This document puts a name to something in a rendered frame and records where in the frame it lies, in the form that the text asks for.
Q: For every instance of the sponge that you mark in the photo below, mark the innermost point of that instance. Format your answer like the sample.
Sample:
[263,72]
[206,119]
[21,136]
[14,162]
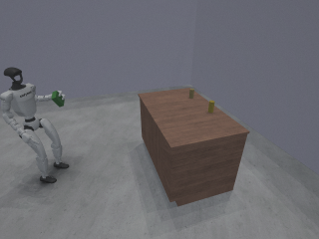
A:
[58,100]

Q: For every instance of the robot left forearm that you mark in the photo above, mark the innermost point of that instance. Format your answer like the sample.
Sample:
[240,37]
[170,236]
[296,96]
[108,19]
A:
[45,98]

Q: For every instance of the right robot hand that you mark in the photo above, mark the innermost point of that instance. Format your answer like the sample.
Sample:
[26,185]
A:
[26,137]

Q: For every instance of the left robot foot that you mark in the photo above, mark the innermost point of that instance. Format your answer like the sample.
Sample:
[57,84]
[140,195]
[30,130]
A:
[61,165]

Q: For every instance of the right robot shin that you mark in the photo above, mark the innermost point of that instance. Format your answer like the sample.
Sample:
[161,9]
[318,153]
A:
[42,165]

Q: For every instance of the robot left upper arm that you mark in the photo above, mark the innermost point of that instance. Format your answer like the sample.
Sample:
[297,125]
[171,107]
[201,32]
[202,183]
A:
[33,90]

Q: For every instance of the robot right forearm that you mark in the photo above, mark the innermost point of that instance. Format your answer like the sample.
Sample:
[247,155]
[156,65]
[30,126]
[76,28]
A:
[14,124]

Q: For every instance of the robot right upper arm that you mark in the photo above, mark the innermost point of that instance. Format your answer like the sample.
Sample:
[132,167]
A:
[6,99]

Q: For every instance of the table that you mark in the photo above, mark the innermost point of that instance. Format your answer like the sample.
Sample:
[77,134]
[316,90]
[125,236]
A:
[196,153]

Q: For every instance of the left robot hand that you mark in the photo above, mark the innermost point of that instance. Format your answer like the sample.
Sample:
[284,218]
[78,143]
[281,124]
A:
[61,94]

